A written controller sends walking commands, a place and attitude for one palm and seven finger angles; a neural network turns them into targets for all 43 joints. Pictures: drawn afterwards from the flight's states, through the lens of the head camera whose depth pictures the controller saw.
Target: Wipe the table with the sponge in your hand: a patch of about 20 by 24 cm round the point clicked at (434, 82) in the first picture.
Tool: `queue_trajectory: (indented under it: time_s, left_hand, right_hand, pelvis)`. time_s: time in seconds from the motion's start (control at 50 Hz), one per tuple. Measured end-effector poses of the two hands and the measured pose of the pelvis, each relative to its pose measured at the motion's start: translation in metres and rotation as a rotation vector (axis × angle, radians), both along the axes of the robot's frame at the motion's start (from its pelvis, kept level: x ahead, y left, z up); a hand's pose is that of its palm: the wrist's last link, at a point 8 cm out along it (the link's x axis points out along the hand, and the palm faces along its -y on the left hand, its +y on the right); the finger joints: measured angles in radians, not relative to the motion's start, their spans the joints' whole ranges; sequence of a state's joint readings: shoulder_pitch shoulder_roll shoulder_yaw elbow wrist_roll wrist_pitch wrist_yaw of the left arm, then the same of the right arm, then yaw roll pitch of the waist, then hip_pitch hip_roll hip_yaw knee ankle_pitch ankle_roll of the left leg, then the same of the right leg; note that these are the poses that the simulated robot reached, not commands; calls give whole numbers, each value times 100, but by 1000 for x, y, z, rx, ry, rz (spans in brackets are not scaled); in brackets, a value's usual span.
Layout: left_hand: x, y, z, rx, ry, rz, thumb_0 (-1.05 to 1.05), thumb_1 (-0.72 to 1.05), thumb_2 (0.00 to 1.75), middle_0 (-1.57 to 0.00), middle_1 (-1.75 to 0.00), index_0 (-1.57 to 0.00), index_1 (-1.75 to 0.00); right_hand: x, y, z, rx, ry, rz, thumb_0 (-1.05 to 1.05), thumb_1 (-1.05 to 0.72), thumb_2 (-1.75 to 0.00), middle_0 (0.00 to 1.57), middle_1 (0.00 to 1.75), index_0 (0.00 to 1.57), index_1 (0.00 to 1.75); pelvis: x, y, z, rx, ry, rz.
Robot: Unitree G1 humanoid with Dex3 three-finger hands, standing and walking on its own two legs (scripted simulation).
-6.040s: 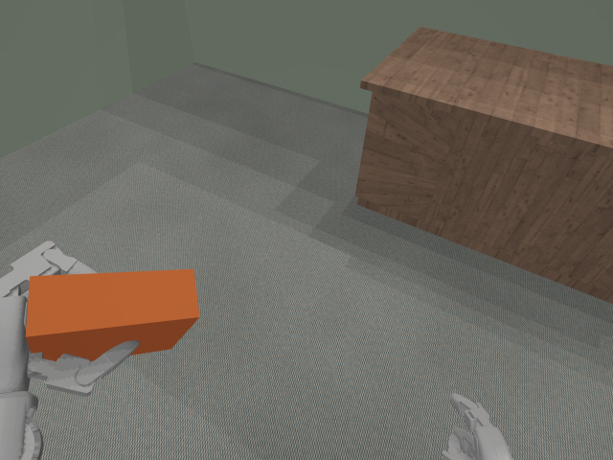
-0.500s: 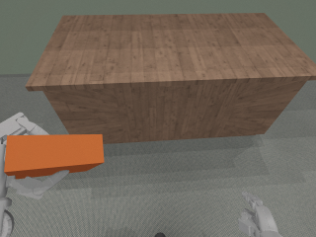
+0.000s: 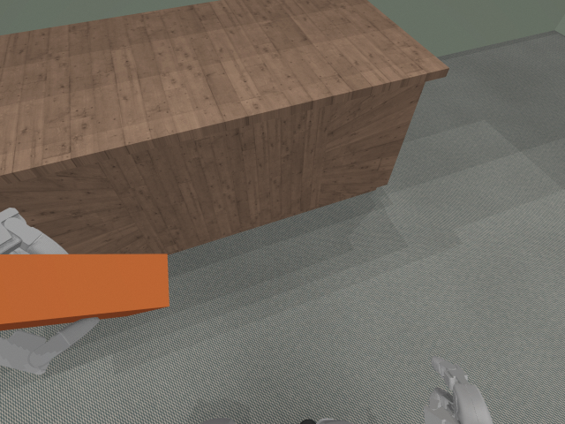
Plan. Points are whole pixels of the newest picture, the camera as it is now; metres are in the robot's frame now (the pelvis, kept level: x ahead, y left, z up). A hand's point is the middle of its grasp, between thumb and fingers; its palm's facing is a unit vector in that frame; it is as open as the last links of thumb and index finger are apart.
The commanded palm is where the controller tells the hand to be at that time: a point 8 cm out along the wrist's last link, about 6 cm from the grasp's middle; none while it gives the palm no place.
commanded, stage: take the last steps up to it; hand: left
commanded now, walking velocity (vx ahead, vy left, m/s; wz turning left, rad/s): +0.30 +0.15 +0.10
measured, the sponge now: (100, 291) +0.23 +0.19 +0.15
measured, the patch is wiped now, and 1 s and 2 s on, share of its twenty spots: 0.00 0.00 0.00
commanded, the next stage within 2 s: come to a stop and stand still in 1.98 s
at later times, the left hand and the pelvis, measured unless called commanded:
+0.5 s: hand (49, 289) +0.22 +0.22 +0.17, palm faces +0.39 -0.79 -0.48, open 9.2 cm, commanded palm +0.17 +0.28 +0.18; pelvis +0.02 -0.01 +0.01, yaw +3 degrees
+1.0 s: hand (43, 201) +0.32 +0.27 +0.18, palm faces +0.39 -0.76 -0.52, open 9.2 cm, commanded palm +0.27 +0.32 +0.18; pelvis +0.12 +0.03 -0.01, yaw +2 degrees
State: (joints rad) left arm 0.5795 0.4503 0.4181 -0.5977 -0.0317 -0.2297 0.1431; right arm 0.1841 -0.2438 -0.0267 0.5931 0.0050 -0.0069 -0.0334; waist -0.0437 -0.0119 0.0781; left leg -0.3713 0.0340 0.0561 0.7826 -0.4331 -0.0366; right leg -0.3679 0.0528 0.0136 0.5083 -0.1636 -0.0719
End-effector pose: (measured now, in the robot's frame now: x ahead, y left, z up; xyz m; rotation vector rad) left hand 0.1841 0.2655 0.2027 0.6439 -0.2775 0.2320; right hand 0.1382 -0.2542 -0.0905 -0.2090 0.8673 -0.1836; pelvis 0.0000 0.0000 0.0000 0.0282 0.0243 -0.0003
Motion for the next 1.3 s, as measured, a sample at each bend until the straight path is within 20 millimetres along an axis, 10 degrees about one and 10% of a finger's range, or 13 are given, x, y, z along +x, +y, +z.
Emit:
queue_trajectory:
  time_s: [0.24,0.38,0.6,0.78,0.94,1.06,1.3]
  left_hand:
    - [-24,17,-18,-128,-53,130,-1,-43,102,-84,-136,-84,-136]
    - [-10,-7,-17,-114,-84,113,-1,-43,102,-84,-136,-84,-136]
    - [9,12,-11,-75,21,127,-1,-43,102,-84,-136,-85,-136]
    - [59,57,-18,-96,-103,114,-1,-43,102,-84,-136,-85,-136]
    - [90,41,-2,-55,-78,53,-2,-43,102,-84,-136,-85,-136]
    - [108,47,-9,-51,-59,115,-2,-43,102,-83,-136,-85,-136]
    - [166,83,-11,-88,-54,87,-2,-43,102,-83,-136,-85,-136]
  right_hand:
    - [-5,10,9,-7,-97,12,1,-91,-90,19,30,19,30]
    - [14,27,-20,92,-63,88,1,-90,-90,20,30,20,30]
    - [40,18,-1,25,9,83,1,-90,-90,20,30,20,30]
    - [92,50,1,-16,-95,35,1,-91,-90,20,30,20,30]
    - [122,92,-5,124,-131,67,1,-90,-90,20,30,20,30]
    - [143,87,-32,126,-23,108,1,-90,-90,20,30,20,30]
    - [201,77,6,-52,-35,74,1,-90,-90,20,30,20,30]
  pelvis:
    - [2,0,1,-35,-39,17]
    - [6,-15,-9,-27,-45,36]
    - [33,1,10,20,-10,45]
    - [68,38,-10,7,-33,28]
    - [102,38,-5,-11,-18,21]
    - [128,38,-11,-9,-28,44]
    - [185,79,0,13,-15,38]
